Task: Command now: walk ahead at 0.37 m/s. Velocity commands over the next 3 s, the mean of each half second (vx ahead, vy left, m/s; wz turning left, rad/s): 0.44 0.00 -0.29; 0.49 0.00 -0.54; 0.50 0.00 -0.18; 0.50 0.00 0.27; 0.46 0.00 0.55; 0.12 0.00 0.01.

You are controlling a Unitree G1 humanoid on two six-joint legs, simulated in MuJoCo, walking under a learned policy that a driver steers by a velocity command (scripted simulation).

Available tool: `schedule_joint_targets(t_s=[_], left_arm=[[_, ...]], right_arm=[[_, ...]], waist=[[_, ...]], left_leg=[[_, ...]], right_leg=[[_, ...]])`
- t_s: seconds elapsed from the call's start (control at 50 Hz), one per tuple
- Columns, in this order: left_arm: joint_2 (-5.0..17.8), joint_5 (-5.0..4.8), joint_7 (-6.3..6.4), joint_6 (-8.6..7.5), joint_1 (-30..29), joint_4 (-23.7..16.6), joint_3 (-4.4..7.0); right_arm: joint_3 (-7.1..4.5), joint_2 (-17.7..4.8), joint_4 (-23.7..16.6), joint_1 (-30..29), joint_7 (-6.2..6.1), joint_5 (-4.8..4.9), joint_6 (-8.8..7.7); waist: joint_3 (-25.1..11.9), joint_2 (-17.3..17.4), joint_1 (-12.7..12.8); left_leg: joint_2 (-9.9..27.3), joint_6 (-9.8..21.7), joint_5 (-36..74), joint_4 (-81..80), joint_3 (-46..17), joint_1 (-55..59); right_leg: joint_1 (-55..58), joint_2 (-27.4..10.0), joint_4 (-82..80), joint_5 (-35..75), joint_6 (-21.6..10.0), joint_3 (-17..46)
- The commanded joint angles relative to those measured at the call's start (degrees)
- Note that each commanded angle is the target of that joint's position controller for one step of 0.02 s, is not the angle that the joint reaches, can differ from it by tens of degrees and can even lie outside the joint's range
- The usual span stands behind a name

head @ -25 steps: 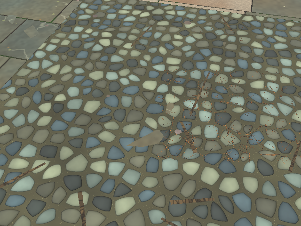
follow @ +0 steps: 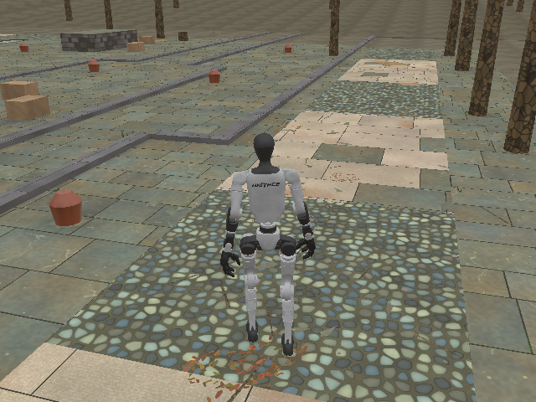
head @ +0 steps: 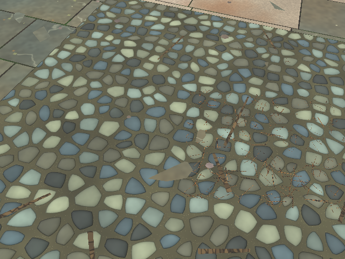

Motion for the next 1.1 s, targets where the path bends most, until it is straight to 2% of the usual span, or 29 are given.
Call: schedule_joint_targets(t_s=[0.02,0.04,0.06,0.08,0.1,0.12,0.18,0.24,0.32,0.38,0.42,0.46,0.48,0.5,0.52,0.54,0.56,0.6,0.62,0.66,0.72,0.82,0.92,0.98,1.02,1.04,1.06,1.08,1.1], left_arm=[[5.2,0.11,-0.45,-1.74,-4.2,-3.7,0.45],[0.1,-0.32,-1.2,-2.27,-5.4,-6.5,-1.03],[3.6,0.88,-1.58,-2.14,-6.8,-7.9,0.07],[4.3,1.23,-2.0,-1.87,-8.5,-8.3,0.34],[2.9,0.76,-2.56,-2.07,-8.9,-8.0,-0.01],[1.7,0.28,-2.87,-2.18,-8.2,-7.5,-0.12],[2.2,0.67,-3.25,-0.9,-7.3,-7.1,0.41],[1.5,0.26,-3.29,-0.03,-12.7,-9.4,0.41],[-0.1,0.09,-3.61,-0.17,-23.0,-14.0,-0.59],[-0.2,0.04,-3.74,-0.1,-27.4,-16.5,-1.1],[1.6,0.14,-3.42,-0.12,-24.2,-16.2,-0.49],[3.9,0.3,-3.0,-0.3,-14.9,-13.8,0.72],[5.6,0.46,-2.85,-0.48,-8.0,-11.6,1.68],[7.8,1.08,-2.52,-0.63,-1.8,-10.0,2.92],[12.3,1.03,-2.03,-0.39,-1.4,-10.3,4.1],[14.7,0.45,-2.31,0.35,-2.9,-11.4,4.7],[12.7,-0.42,-2.02,0.53,-6.1,-11.6,4.28],[7.9,-0.32,-1.74,-0.09,-11.3,-12.4,3.07],[7.1,-0.58,-1.39,-0.65,-12.0,-12.7,2.67],[7.2,-1.03,-1.13,-1.96,-11.0,-12.5,2.32],[9.5,-1.33,-1.04,-2.5,-7.4,-12.2,2.71],[9.5,-1.17,-1.06,-1.68,-0.3,-12.4,2.7],[10.3,-0.33,-0.43,-1.29,3.1,-13.2,2.82],[11.1,-0.17,0.19,-1.77,0.3,-14.1,2.83],[12.3,-0.13,-0.35,-2.54,-1.7,-14.3,2.92],[11.3,-0.39,-0.82,-3.04,-1.9,-14.7,2.64],[5.0,-2.18,-1.14,-3.14,5.2,-15.9,1.32],[7.3,-1.94,-0.95,-2.74,8.4,-14.9,1.56],[9.2,-0.29,-0.84,-2.12,4.0,-14.7,1.82]], right_arm=[[-2.05,-4.6,2.2,14.4,-0.56,0.15,-1.19],[-3.46,-10.8,3.0,22.5,-1.27,-0.6,-1.6],[-3.6,-11.6,4.8,25.2,-1.11,-0.19,-0.85],[-3.02,-9.7,2.4,17.6,-1.17,-0.25,-0.67],[-2.54,-7.8,0.1,12.0,-0.88,-0.1,-1.19],[-2.13,-6.8,-0.8,9.2,-0.91,-0.01,-1.81],[-0.91,-3.7,0.3,11.6,-1.57,0.02,-3.27],[-0.46,-3.5,1.5,15.4,-1.8,0.04,-3.66],[0.23,-2.7,1.2,15.3,-2.29,-0.01,-3.83],[0.12,-4.3,1.9,16.9,-2.99,0.2,-3.88],[-0.3,-6.0,1.9,16.7,-3.61,0.36,-3.94],[-1.01,-7.8,1.2,15.1,-4.22,0.12,-3.33],[-1.39,-8.6,0.4,14.0,-4.01,-0.03,-2.94],[-1.76,-9.3,-0.8,11.8,-3.27,0.08,-2.82],[-1.04,-4.3,-3.2,12.0,-2.32,-0.8,-3.0],[-1.28,-3.8,-7.2,12.1,-1.23,0.89,-3.13],[-1.56,-6.7,-8.6,5.7,-0.89,0.22,-3.88],[-1.75,-6.7,-9.4,3.9,-0.87,0.33,-4.56],[-1.68,-6.1,-9.5,4.6,-0.98,-0.6,-3.59],[-1.48,-4.8,-10.1,5.4,-0.68,-1.64,-1.3],[-1.45,-4.9,-13.1,-0.4,-0.23,-1.78,0.26],[-1.23,-5.7,-18.3,-12.5,0.36,-1.29,0.64],[-0.33,-6.1,-22.5,-21.0,0.81,-0.67,-0.11],[-0.5,-7.4,-22.2,-16.3,0.7,-0.37,-1.01],[-1.87,-10.3,-18.1,-2.9,-0.3,-0.26,-1.85],[-2.59,-12.2,-16.4,5.5,-1.11,-0.96,-2.55],[-3.98,-18.3,-16.3,12.0,-1.64,-2.64,-2.61],[-4.45,-17.3,-14.9,11.5,-0.91,-1.5,-1.46],[-3.55,-12.8,-16.1,5.2,-0.53,-0.61,-1.13]], waist=[[4.3,3.3,-8.9],[0.3,18.4,-11.2],[1.4,17.8,-10.0],[6.7,9.3,-6.0],[8.6,5.0,-4.2],[8.4,4.2,-2.4],[6.2,5.2,-1.1],[6.5,5.6,-1.5],[8.8,6.0,-2.5],[8.8,6.5,-3.0],[5.7,7.4,-1.0],[0.3,9.1,3.3],[-3.3,9.5,6.2],[-5.8,7.6,10.1],[-8.9,-2.8,7.2],[-13.6,-9.4,4.5],[-5.6,-0.4,4.1],[2.4,7.6,-0.8],[2.7,8.3,-2.5],[2.0,5.9,-4.1],[2.8,2.6,-3.0],[2.6,-0.7,2.0],[3.1,-2.1,4.7],[2.2,-3.1,1.4],[-4.0,-1.9,-4.6],[-9.0,-0.3,-8.4],[-19.0,11.8,-6.5],[-21.2,16.9,-5.0],[-9.5,8.0,-3.0]], left_leg=[[-0.5,0.9,0.6,-9.6,-2.1,24.4],[15.7,5.3,-18.1,-22.1,-27.7,31.2],[21.6,9.3,-25.5,-28.2,-43.5,27.7],[21.1,8.8,-26.3,-27.1,-37.7,22.1],[18.8,7.6,-18.9,-27.3,-31.1,17.3],[16.3,6.1,-10.5,-28.1,-24.6,15.0],[12.5,3.6,10.7,-27.3,-11.8,16.5],[11.4,2.5,25.8,-26.3,-4.5,18.4],[9.6,1.7,35.4,-26.5,2.2,16.4],[10.8,1.4,45.9,-24.7,5.1,18.5],[11.8,0.7,62.7,-17.9,7.0,22.1],[13.2,0.6,72.6,-4.3,8.0,23.6],[13.7,0.9,68.9,5.9,7.5,21.9],[11.9,0.9,55.7,20.7,8.5,14.8],[5.1,0.4,6.8,40.1,8.0,0.5],[-4.8,-1.1,-12.5,54.8,-2.5,-19.5],[0.4,0.0,-5.2,52.3,-7.3,-26.4],[4.3,-0.7,2.3,42.6,-6.6,-21.1],[5.2,-1.9,2.2,39.4,-6.8,-17.1],[6.0,-4.0,1.6,34.4,-6.2,-13.3],[6.2,-6.0,6.7,26.8,-3.9,-16.3],[4.4,-6.7,16.6,14.4,-3.2,-22.4],[1.4,-5.4,16.8,4.2,-3.1,-23.0],[-0.2,-2.6,15.8,-3.7,-3.1,-11.0],[-2.9,0.0,14.3,-7.5,-1.7,5.9],[2.3,1.9,13.2,-8.0,-6.1,18.6],[19.7,8.0,9.3,-7.3,-29.5,35.7],[24.5,12.3,3.7,-16.6,-48.9,36.1],[22.0,11.4,-5.2,-18.9,-43.0,26.0]], right_leg=[[-24.6,-7.2,5.8,1.5,-7.0,4.5],[-33.9,0.5,26.9,-4.2,-3.5,-4.1],[-39.8,2.4,39.9,-11.5,-3.7,-1.8],[-42.1,-1.9,45.5,-6.6,-4.7,1.5],[-40.7,-3.6,45.5,-0.4,-4.8,2.9],[-38.1,-4.8,43.6,3.6,-4.3,3.3],[-36.5,-4.4,42.8,8.4,-2.8,1.8],[-40.5,-3.8,41.4,11.7,-2.2,-0.3],[-39.0,-2.5,27.4,17.4,-1.9,-4.9],[-33.0,-0.5,17.0,17.9,-3.4,-9.4],[-27.3,2.4,15.0,15.8,-5.8,-11.5],[-18.4,5.0,14.7,11.5,-8.9,-11.5],[-11.3,5.5,12.3,10.6,-10.8,-9.9],[-1.5,3.5,6.5,9.1,-13.2,-5.3],[8.3,-11.0,6.9,8.9,-17.0,13.9],[19.0,-20.1,-3.4,2.4,-27.1,44.8],[13.7,-18.9,-7.9,-2.0,-23.8,38.7],[-1.0,-15.3,-10.2,11.0,-18.7,27.4],[-5.8,-12.8,-10.0,18.1,-17.5,22.8],[-9.7,-9.4,-9.9,26.6,-16.3,17.3],[-10.4,-6.4,-10.2,31.0,-14.4,14.1],[-2.7,-5.3,-8.3,34.5,-10.3,15.6],[4.7,-6.7,-5.0,38.6,-11.0,18.8],[3.6,-7.9,-2.4,44.5,-8.6,18.2],[2.3,-5.7,10.4,55.7,-6.3,15.7],[-4.3,-3.1,22.1,46.1,-5.5,14.2],[-18.5,3.5,41.7,16.4,-3.1,9.1],[-27.6,7.3,51.5,-9.1,-2.8,6.7],[-31.7,3.3,54.3,-4.1,-2.9,7.7]])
